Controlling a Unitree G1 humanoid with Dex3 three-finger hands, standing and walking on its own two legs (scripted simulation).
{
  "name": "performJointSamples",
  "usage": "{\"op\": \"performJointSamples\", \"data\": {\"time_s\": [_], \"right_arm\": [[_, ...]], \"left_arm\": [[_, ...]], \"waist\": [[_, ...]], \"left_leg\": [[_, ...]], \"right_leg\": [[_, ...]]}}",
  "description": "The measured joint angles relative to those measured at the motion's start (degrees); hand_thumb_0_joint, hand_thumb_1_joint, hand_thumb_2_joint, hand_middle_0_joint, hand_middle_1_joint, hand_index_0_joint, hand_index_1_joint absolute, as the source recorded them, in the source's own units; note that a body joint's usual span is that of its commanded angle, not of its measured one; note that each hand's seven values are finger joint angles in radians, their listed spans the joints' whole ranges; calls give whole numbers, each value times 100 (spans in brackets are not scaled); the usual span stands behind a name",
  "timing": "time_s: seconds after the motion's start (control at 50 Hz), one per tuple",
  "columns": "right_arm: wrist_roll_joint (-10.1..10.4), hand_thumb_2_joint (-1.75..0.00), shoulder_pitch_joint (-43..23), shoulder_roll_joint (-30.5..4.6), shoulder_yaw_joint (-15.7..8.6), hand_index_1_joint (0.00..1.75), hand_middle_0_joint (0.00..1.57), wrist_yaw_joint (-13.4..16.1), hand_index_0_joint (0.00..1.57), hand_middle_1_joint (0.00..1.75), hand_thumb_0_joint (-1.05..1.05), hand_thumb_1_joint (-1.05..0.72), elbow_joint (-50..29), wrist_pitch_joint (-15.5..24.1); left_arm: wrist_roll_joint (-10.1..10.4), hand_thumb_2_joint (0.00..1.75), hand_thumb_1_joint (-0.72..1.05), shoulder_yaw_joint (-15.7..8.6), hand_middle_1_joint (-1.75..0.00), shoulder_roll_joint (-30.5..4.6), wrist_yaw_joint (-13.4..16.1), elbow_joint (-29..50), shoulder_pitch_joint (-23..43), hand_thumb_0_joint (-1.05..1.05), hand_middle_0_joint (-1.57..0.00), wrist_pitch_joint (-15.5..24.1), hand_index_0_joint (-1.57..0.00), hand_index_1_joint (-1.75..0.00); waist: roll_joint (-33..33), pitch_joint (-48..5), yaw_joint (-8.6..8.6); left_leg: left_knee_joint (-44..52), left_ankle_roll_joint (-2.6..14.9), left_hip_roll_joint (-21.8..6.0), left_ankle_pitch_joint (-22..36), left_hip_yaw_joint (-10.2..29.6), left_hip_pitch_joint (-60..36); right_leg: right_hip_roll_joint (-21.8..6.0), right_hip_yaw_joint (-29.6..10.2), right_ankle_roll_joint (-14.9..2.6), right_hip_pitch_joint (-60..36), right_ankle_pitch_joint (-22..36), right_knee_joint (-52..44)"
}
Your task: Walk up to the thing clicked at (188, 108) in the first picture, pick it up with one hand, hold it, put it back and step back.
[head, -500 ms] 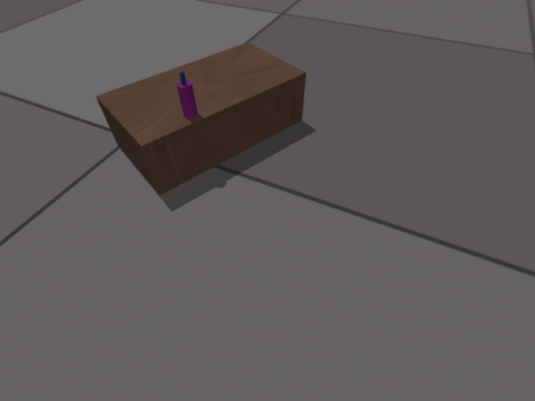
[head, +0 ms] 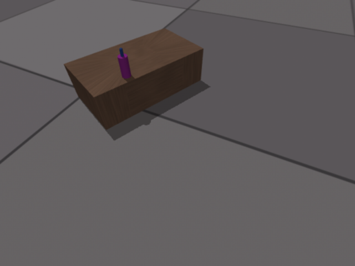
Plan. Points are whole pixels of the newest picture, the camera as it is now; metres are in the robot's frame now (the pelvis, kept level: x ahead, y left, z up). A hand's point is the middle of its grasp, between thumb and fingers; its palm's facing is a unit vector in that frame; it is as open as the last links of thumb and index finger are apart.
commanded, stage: stand
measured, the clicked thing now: (123, 62) +1.45 +0.42 -0.34
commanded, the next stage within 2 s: walk up in 0.62 s
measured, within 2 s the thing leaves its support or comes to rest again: neither
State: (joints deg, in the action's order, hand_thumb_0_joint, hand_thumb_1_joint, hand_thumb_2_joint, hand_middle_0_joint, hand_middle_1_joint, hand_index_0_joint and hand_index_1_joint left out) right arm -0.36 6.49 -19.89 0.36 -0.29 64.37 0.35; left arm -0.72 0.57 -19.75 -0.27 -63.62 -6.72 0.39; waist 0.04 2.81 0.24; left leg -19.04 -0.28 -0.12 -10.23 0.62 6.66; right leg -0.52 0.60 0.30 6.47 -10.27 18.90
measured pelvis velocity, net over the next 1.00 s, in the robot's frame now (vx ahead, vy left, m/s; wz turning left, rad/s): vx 0.09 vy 0.10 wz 0.16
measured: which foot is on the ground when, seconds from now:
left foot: down 0.00-0.64, up 0.66-0.94, down 0.96-1.00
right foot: down 0.00-0.98, up 1.00-1.00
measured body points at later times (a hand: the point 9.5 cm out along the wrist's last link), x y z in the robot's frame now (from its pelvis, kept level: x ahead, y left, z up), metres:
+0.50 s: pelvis +0.01 +0.00 +0.00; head +0.02 +0.00 +0.45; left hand +0.08 +0.30 -0.13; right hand +0.09 -0.30 -0.13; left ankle +0.00 +0.12 -0.75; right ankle +0.00 -0.12 -0.75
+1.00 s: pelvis +0.09 +0.10 -0.04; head +0.10 +0.12 +0.41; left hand +0.07 +0.46 -0.15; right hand +0.21 -0.24 -0.13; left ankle +0.13 +0.24 -0.75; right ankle +0.01 -0.11 -0.73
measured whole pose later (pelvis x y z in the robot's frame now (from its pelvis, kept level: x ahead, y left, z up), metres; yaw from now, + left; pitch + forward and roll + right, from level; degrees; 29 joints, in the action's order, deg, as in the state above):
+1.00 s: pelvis +0.09 +0.10 -0.04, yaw +9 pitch -2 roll +0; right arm -2.3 13.5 -26.2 -7.3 -6.6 54.3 0.1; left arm -2.3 -5.0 -28.0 -1.3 -56.3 -15.7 2.4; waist 1.7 3.4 0.3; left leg -40.5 -1.0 -4.5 -15.0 -2.7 23.0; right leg -10.8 4.3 -0.1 7.0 -28.5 43.3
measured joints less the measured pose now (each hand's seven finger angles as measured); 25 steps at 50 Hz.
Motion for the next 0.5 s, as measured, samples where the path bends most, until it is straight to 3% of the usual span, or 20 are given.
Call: {"op": "performJointSamples", "data": {"time_s": [0.5], "right_arm": [[-1, -90, -16, -11, 19, 30, 20, 15, 21, 30, 1, -90, -11, 16]], "left_arm": [[5, 90, 90, 5, -30, 2, -1, 16, 5, 0, -21, -12, -20, -30]], "waist": [[-17, -6, 18]], "left_leg": [[57, -4, 5, -27, 0, -69]], "right_leg": [[-6, 1, -1, -52, -47, -20]]}}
